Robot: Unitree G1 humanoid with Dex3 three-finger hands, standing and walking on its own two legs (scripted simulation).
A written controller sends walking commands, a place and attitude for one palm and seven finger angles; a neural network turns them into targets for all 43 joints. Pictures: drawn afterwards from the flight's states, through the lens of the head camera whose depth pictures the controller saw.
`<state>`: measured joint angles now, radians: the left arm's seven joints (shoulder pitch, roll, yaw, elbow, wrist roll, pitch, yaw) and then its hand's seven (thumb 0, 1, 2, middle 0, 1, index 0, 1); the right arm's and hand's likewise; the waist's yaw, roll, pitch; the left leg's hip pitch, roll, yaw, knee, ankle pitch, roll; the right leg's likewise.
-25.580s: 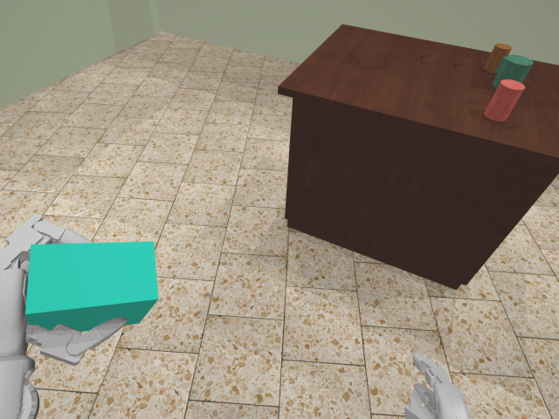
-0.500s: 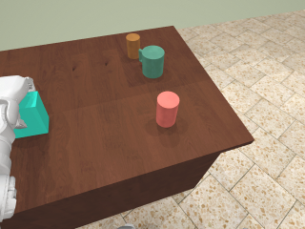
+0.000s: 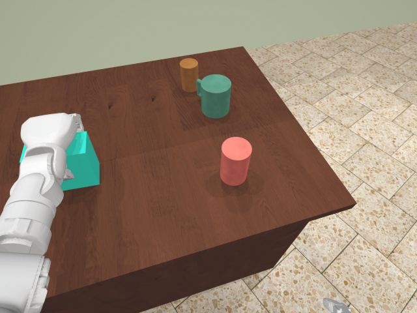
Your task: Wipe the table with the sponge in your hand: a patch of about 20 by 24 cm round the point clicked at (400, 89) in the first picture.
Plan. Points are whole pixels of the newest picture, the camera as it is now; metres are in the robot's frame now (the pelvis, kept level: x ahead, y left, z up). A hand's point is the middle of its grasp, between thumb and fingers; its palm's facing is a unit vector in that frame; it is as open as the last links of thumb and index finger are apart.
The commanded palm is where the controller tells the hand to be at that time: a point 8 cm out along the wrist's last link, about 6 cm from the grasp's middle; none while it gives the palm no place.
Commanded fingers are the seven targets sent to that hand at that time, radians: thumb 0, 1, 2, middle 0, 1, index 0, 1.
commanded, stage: slide across to the middle lane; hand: left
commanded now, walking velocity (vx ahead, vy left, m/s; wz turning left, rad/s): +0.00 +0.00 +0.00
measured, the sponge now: (67, 168) +0.39 +0.34 +0.02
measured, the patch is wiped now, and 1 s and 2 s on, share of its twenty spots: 0.35 0.55 0.70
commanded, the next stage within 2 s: wipe back along the middle lane in 0.14 s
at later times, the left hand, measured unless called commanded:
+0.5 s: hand (88, 148) +0.40 +0.28 +0.07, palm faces -0.07 -0.01 -1.00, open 10.4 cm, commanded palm +0.37 +0.27 +0.12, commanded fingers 0.00 0.10 1.30 -1.20 -1.60 -1.20 -1.60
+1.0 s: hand (82, 172) +0.35 +0.27 +0.07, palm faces -0.03 -0.04 -1.00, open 10.4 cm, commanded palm +0.32 +0.26 +0.11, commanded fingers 0.00 0.10 1.30 -1.20 -1.60 -1.20 -1.60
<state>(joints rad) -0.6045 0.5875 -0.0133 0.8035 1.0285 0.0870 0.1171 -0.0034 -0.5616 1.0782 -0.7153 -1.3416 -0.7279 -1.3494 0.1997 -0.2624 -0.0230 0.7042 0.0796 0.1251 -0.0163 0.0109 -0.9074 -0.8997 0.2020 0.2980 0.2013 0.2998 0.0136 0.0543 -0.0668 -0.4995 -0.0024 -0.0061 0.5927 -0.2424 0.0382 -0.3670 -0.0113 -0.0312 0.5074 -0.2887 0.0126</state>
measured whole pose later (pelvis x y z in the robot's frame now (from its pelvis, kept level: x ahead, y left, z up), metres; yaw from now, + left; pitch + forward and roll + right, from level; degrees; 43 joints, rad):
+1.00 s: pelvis +0.02 -0.02 +0.00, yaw +0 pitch +5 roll -1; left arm -0.25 0.48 -0.04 0.36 0.97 0.22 0.07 -0.01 -0.52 1.05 -0.67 -1.36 -0.68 -1.38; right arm 0.12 -0.28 -0.01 0.63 0.08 0.14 -0.01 0.01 -0.91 -0.90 0.20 0.30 0.20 0.30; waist 0.06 0.07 -0.08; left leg -0.38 0.01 -0.01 0.55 -0.26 0.01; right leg -0.26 0.00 -0.03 0.49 -0.32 0.00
